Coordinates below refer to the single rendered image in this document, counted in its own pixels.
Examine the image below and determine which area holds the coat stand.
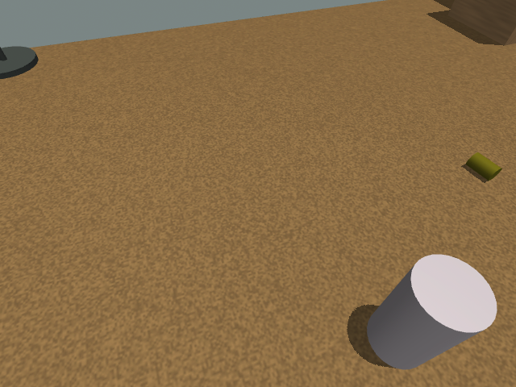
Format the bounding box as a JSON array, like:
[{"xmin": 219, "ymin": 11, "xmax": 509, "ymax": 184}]
[{"xmin": 0, "ymin": 46, "xmax": 38, "ymax": 79}]

